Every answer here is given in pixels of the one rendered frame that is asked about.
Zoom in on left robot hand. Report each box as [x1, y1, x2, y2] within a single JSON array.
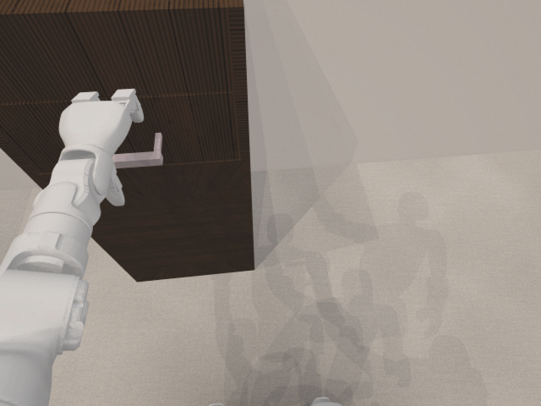
[[59, 89, 144, 206]]

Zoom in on cabinet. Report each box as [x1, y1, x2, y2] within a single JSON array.
[[0, 0, 254, 282]]

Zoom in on left robot forearm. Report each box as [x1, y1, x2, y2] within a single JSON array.
[[0, 144, 113, 280]]

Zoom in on drawer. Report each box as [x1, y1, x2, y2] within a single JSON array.
[[0, 91, 238, 173]]

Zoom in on handle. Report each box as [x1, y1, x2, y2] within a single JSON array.
[[112, 133, 163, 168]]

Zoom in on robot left upper arm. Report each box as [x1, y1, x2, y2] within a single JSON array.
[[0, 269, 89, 406]]

